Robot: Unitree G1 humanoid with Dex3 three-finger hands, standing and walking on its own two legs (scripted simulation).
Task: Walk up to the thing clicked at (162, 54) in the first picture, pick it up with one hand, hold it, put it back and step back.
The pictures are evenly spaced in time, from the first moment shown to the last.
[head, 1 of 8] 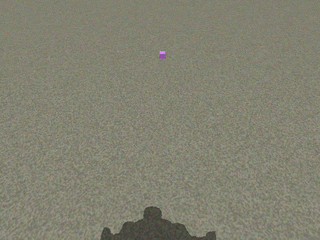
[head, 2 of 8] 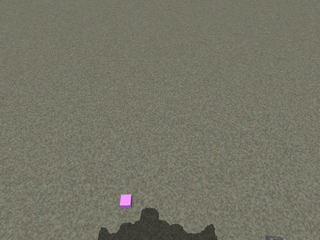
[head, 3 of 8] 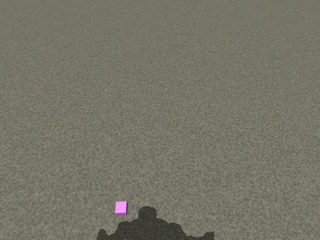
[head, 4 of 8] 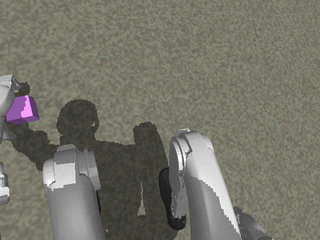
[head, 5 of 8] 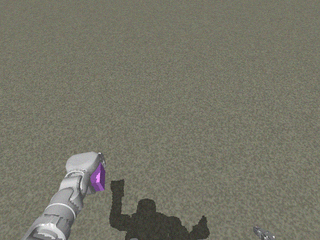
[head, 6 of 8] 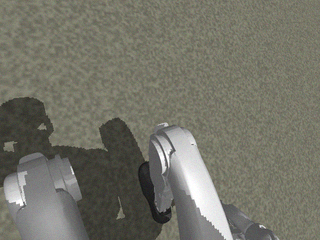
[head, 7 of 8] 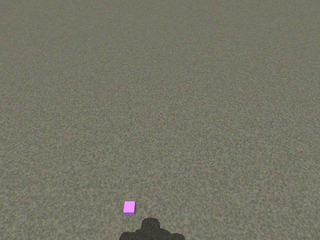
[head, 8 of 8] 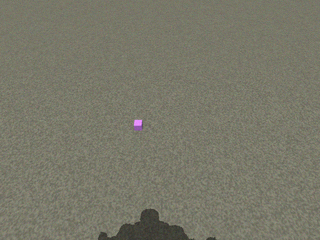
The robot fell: no
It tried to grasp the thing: yes
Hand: left
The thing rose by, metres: 0.67
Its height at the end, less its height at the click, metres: +0.00
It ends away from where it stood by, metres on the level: 0.01
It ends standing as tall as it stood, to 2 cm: yes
